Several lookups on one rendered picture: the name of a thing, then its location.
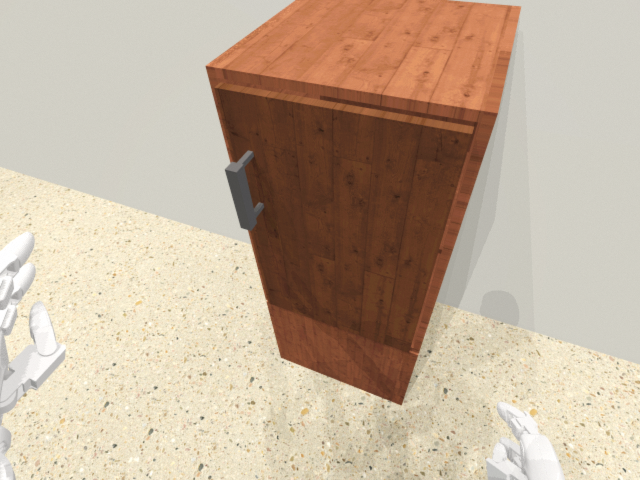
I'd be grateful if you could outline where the cupboard door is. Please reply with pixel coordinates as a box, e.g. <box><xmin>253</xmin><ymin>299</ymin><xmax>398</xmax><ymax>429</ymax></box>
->
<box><xmin>214</xmin><ymin>82</ymin><xmax>474</xmax><ymax>353</ymax></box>

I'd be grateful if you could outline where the handle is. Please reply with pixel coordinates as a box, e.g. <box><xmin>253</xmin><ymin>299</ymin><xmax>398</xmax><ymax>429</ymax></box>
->
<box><xmin>225</xmin><ymin>150</ymin><xmax>264</xmax><ymax>231</ymax></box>

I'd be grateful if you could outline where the right robot hand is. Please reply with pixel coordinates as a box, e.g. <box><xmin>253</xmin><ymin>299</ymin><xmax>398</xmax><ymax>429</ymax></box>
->
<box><xmin>486</xmin><ymin>402</ymin><xmax>565</xmax><ymax>480</ymax></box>

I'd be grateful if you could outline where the left robot hand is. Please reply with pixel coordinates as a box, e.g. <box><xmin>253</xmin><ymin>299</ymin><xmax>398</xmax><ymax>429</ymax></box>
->
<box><xmin>0</xmin><ymin>232</ymin><xmax>66</xmax><ymax>425</ymax></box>

